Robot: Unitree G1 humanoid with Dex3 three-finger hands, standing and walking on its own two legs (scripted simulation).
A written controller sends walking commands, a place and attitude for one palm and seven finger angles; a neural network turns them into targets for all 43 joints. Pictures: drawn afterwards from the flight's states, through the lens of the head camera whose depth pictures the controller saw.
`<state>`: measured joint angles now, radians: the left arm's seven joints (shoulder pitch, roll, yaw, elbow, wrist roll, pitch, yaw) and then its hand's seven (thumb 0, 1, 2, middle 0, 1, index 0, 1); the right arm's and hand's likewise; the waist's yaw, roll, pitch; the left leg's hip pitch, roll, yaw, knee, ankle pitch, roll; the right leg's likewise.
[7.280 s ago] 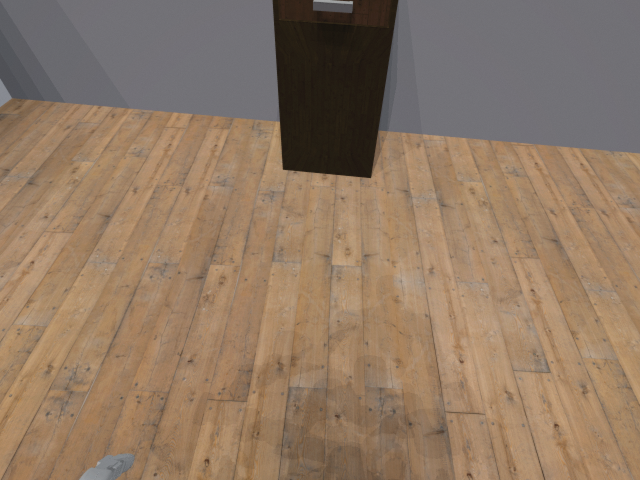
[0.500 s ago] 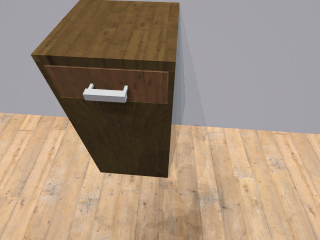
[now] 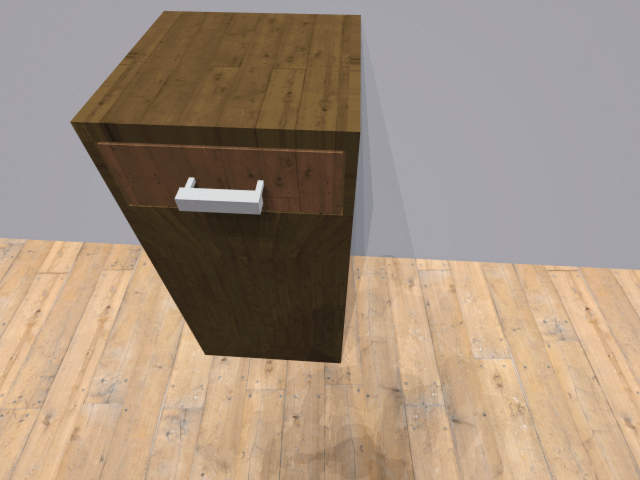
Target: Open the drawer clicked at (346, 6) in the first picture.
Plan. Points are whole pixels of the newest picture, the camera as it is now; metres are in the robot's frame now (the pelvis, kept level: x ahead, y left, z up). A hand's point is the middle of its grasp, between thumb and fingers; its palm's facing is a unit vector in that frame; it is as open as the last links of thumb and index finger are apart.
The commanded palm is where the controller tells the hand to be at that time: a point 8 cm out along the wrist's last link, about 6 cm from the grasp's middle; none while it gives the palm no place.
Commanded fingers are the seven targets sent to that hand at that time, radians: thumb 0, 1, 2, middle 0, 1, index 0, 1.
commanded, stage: raise the hand with hooked fingers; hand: left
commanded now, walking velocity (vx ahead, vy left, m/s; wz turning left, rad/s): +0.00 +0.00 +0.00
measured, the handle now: (222, 192) +0.55 +0.21 +0.02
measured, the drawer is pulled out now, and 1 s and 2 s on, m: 0.00 0.00 0.00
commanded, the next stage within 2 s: move the hooked fingers above the handle in 1.86 s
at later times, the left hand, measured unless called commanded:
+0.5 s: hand out of the picture +0.11 +0.20 -0.05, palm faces -0.10 -0.13 -0.99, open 9.2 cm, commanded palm +0.14 +0.21 +0.03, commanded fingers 0.00 0.25 0.62 -0.25 -0.72 -0.25 -0.72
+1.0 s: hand (160, 359) +0.24 +0.20 +0.05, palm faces +0.12 -0.09 -0.99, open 12.2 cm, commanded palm +0.22 +0.21 +0.11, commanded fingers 0.00 -0.34 0.37 -0.29 -1.10 -0.29 -1.10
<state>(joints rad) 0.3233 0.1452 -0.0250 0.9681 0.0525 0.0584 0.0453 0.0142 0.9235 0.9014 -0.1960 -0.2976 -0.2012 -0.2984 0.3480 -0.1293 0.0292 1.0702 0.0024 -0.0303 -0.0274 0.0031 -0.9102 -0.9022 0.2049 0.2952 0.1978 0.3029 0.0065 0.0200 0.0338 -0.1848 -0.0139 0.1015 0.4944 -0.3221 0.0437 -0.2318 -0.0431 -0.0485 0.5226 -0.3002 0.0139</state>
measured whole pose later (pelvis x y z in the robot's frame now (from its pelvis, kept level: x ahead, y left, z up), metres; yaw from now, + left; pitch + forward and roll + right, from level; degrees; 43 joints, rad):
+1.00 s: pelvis -0.02 -0.02 -0.02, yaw -3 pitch +7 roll +1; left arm 0.30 0.45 0.04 -0.15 0.95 -0.08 0.32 0.00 -0.12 0.47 -0.29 -0.95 -0.30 -0.95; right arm 0.19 -0.31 -0.07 0.62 -0.04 0.07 -0.04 0.01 -0.91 -0.90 0.20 0.29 0.20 0.30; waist 0.06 0.05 -0.04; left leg -0.41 -0.02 -0.01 0.67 -0.37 0.00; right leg -0.48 0.01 0.00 0.71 -0.34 -0.03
